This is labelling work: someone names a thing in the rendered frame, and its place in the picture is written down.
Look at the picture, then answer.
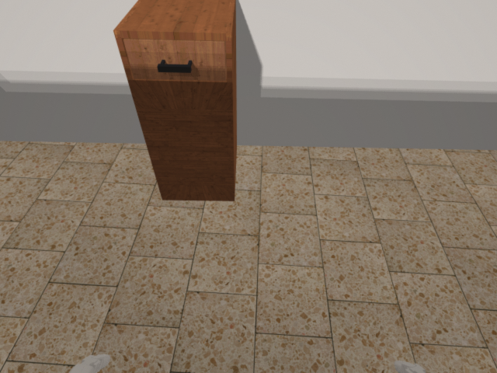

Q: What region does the handle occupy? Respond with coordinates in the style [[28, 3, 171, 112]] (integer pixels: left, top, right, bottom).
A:
[[157, 60, 192, 73]]

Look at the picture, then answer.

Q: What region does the left robot hand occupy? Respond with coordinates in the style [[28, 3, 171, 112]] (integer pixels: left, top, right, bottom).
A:
[[69, 354, 110, 373]]

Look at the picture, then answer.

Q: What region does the drawer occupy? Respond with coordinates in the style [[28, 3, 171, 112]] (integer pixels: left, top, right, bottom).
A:
[[123, 38, 227, 81]]

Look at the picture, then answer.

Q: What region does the cabinet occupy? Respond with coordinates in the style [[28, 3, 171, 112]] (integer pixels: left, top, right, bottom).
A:
[[113, 0, 237, 201]]

